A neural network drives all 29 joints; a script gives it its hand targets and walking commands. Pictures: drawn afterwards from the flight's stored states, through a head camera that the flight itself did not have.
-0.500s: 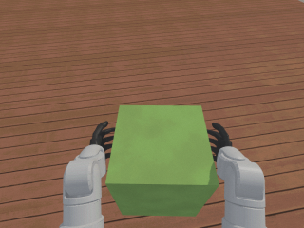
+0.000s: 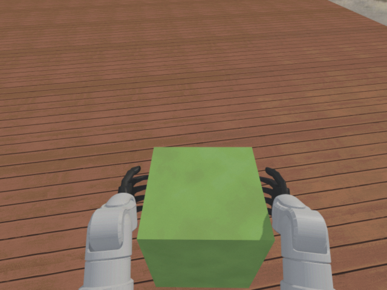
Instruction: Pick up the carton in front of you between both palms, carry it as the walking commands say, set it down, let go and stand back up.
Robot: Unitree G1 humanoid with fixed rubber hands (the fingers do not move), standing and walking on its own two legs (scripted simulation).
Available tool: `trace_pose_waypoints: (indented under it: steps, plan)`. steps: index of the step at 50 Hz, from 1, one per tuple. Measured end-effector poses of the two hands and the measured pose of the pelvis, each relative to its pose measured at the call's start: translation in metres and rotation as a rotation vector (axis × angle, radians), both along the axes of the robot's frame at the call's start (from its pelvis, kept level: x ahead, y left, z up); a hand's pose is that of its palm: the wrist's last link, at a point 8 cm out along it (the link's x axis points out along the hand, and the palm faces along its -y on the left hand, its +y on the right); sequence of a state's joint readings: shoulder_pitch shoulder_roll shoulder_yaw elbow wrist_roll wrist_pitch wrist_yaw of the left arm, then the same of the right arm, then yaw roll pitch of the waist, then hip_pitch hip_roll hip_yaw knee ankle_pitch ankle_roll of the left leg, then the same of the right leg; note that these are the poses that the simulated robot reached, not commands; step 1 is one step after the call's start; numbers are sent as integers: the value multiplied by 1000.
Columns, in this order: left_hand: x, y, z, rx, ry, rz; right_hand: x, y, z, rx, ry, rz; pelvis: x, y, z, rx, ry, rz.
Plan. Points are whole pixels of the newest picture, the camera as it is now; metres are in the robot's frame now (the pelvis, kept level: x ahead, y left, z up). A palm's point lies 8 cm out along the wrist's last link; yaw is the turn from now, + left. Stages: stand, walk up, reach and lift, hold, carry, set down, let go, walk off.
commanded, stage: carry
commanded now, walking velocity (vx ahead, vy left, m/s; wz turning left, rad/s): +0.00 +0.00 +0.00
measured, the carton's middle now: (202, 219) +0.26 +0.00 +0.00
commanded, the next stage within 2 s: none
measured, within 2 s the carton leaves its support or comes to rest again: neither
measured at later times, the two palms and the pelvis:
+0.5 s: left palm (132, 212) +0.26 +0.15 +0.03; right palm (276, 214) +0.26 -0.15 +0.03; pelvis -0.03 +0.00 +0.00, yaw +0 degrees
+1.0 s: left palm (128, 187) +0.32 +0.16 +0.04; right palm (262, 187) +0.32 -0.13 +0.05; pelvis +0.03 +0.02 +0.00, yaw +0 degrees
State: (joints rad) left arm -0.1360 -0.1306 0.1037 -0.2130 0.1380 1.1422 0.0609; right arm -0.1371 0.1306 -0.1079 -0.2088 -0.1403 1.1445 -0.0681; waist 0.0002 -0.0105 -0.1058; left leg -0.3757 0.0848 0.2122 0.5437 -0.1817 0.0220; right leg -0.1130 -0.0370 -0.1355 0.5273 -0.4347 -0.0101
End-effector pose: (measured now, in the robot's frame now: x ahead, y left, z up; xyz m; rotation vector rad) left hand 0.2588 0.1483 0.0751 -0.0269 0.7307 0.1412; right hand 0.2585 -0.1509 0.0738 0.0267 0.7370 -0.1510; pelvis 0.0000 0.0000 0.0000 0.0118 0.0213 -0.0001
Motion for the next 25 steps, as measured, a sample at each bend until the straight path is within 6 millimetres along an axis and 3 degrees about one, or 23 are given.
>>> trace_pose_waypoints:
  steps: [13, 25]
  plan:
    - [-12, -2, -20, 32, -17, -27, -13, -2, -19, -38, -16, 22, -19, -1, 1, -8, -2, 0]
    - [0, -2, -40, 53, -45, -43, -1, -2, -39, -66, -43, 44, -29, -2, 1, -12, -4, 0]
